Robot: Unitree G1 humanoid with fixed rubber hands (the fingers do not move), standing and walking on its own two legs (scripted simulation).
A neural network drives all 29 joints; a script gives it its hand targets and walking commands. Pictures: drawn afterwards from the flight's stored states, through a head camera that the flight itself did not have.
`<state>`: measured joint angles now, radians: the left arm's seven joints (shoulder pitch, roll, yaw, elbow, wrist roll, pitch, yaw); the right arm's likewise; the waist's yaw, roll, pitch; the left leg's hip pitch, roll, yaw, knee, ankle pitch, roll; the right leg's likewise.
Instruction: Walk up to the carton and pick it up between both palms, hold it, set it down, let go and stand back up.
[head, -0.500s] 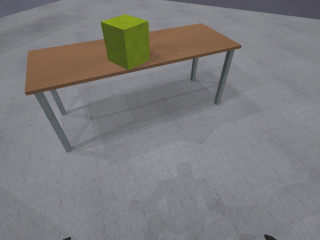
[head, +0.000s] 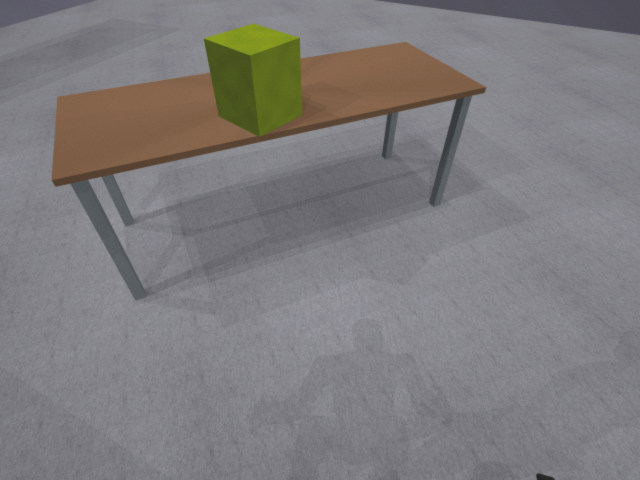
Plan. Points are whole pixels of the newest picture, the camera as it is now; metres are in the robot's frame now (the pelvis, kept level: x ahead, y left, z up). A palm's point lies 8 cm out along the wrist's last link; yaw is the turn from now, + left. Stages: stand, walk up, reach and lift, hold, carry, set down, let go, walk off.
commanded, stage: stand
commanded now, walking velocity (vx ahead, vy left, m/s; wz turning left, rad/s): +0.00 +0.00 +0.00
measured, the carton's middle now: (256, 79) +1.31 +0.22 -0.04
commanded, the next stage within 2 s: walk up in 0.08 s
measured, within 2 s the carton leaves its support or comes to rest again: neither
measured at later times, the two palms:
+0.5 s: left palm out of the picture +0.08 +0.38 -0.11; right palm out of the picture +0.13 -0.28 -0.08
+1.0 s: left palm (78, 441) +0.22 +0.34 -0.07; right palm (505, 337) +0.38 -0.29 -0.09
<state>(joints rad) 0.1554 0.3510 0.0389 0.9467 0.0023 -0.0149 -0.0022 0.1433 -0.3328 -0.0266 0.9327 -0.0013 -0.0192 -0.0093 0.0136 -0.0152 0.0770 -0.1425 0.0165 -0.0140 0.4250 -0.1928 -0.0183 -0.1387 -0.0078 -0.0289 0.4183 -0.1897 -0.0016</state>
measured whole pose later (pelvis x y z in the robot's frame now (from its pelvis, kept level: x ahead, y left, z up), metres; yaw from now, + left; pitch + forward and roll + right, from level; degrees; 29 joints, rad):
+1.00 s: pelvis +0.19 +0.00 -0.04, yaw +15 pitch -5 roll -1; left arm 0.35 0.46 0.08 0.47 0.03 -0.03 -0.03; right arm 0.35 -0.48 -0.08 0.55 -0.01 -0.02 -0.01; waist 0.01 0.04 0.04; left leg -0.42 0.00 -0.12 1.25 -0.52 0.02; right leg -0.40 -0.06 -0.08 0.82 -0.33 0.00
